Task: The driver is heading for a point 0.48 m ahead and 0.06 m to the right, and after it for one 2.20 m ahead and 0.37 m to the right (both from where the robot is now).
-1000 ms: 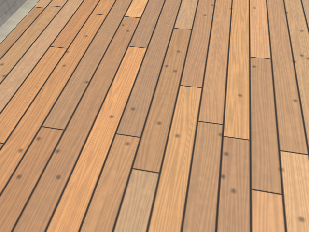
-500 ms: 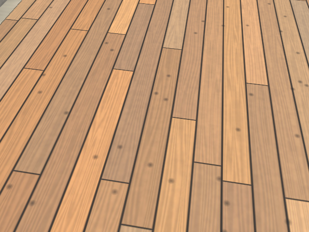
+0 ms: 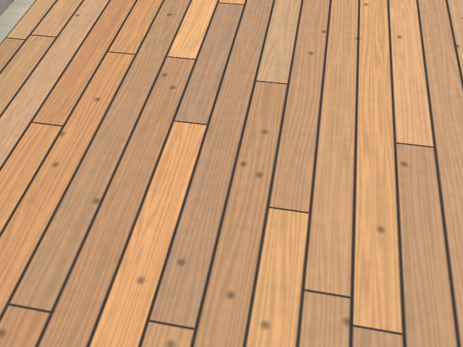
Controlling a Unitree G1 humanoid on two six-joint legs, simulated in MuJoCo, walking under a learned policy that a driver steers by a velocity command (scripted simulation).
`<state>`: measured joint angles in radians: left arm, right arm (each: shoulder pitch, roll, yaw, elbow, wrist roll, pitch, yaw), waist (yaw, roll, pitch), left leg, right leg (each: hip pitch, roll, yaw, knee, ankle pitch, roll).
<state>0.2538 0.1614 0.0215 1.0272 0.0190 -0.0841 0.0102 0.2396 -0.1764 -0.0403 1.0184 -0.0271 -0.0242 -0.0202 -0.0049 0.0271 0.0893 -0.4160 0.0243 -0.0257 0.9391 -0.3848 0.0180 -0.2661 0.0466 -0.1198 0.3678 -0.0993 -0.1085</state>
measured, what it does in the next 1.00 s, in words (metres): steps on the spot: left foot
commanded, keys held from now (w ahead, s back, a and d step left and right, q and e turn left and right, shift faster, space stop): no key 0.76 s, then w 0.24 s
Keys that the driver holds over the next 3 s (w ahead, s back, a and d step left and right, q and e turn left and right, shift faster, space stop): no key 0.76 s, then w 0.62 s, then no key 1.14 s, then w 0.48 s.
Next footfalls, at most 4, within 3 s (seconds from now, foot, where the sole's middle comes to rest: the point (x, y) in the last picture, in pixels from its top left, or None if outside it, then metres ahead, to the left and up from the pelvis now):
0.18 left None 0.08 0.14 -0.78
1.54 left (231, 327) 0.50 0.06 -0.78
1.94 right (299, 335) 0.48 -0.13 -0.78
2.88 left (222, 296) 0.60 0.08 -0.78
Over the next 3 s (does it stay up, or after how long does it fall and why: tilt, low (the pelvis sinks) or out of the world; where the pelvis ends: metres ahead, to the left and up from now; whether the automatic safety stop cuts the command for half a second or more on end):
stays up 0.59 0.02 0.00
